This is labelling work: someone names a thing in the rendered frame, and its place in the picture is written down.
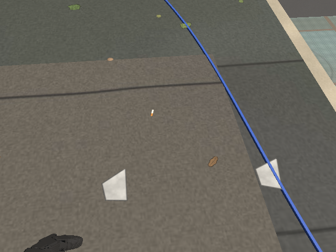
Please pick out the robot left hand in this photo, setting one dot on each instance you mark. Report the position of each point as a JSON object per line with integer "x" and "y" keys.
{"x": 54, "y": 243}

